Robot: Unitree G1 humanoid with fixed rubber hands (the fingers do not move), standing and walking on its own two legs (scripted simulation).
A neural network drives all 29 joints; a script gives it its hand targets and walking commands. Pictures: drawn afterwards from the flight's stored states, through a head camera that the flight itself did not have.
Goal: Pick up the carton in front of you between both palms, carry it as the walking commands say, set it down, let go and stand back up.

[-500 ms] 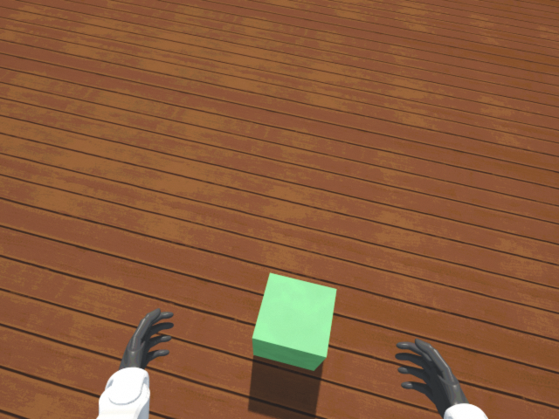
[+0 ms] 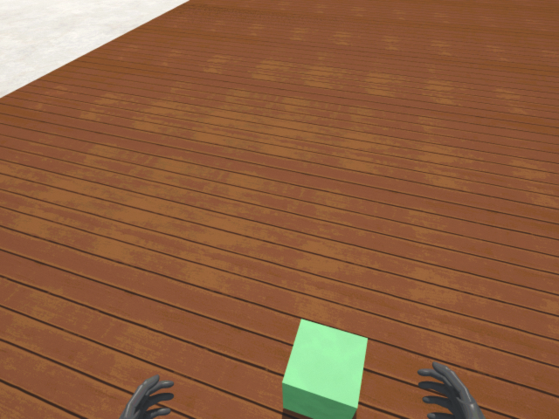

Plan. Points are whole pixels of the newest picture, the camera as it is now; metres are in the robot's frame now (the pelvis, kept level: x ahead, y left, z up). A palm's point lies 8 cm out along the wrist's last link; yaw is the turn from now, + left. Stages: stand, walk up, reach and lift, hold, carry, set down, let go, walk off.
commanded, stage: let go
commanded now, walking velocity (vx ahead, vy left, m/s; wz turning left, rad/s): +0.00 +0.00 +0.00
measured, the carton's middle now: (323, 374) +0.43 -0.10 -0.65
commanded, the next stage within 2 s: stand in 0.16 s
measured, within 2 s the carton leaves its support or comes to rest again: neither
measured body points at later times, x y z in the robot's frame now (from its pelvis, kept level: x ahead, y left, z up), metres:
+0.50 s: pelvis +0.01 -0.03 +0.00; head +0.03 -0.05 +0.44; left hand +0.13 +0.28 -0.08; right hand +0.16 -0.31 -0.11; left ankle -0.04 +0.11 -0.74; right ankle +0.00 -0.13 -0.74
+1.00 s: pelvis +0.02 -0.02 +0.00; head +0.02 -0.04 +0.45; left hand +0.12 +0.28 -0.10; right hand +0.16 -0.31 -0.11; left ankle -0.04 +0.11 -0.74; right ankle +0.00 -0.13 -0.74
